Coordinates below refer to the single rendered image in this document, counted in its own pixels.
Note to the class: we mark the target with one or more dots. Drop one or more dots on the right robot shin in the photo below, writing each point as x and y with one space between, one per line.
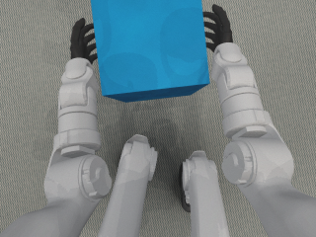
211 165

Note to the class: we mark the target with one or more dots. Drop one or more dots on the left robot upper arm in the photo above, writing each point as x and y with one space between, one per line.
73 189

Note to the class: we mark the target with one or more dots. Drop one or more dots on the carton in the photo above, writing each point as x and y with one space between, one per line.
150 49

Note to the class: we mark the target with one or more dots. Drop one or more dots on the left robot hand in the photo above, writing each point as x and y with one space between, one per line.
79 47

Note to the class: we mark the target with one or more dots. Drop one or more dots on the robot right forearm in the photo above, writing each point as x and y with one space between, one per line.
239 97

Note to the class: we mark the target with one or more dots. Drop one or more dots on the right robot hand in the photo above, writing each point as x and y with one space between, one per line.
221 27

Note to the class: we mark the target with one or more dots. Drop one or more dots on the robot left thigh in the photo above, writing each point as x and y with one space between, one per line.
124 211

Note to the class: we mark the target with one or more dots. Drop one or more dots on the right robot upper arm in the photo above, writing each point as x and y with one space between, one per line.
262 169

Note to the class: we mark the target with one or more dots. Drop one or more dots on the robot left forearm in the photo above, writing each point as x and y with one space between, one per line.
77 113

